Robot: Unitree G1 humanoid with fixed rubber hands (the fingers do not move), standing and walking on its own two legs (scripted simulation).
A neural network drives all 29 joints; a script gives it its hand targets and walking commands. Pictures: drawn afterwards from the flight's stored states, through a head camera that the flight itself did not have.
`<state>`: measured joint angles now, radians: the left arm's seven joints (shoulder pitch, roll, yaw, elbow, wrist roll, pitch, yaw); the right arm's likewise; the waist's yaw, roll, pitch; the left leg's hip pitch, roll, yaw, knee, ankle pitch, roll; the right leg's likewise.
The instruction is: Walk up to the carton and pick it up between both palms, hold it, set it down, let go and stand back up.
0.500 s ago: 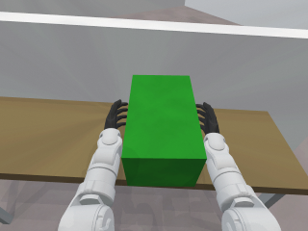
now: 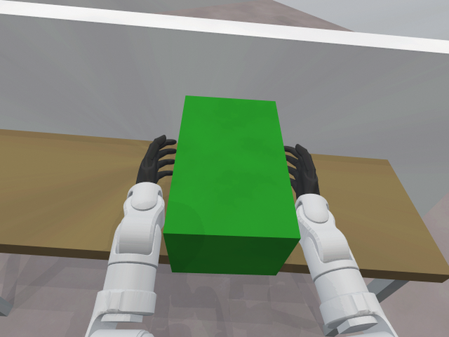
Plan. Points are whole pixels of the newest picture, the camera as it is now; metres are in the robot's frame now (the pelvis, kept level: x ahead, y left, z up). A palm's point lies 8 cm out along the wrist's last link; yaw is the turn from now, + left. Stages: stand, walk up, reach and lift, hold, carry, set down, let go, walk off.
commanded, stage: reach and lift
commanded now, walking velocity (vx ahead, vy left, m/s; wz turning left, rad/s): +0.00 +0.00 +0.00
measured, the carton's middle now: (227, 179) +0.38 -0.01 +0.10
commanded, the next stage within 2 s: hold in 0.86 s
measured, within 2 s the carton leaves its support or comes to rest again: neither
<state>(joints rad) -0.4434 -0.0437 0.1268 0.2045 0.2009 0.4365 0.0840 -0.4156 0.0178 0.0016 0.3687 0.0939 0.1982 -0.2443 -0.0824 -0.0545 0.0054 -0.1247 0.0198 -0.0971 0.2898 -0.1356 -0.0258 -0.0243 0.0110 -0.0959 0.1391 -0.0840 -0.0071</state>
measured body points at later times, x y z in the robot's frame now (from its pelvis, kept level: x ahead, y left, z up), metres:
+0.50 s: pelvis +0.00 +0.00 +0.00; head +0.01 +0.04 +0.45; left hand +0.38 +0.12 +0.14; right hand +0.36 -0.15 +0.13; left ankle +0.02 +0.13 -0.75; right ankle +0.00 -0.11 -0.75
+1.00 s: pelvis -0.01 +0.00 +0.00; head +0.00 +0.04 +0.45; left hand +0.38 +0.13 +0.16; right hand +0.35 -0.15 +0.14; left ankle +0.02 +0.13 -0.75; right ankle +0.00 -0.11 -0.75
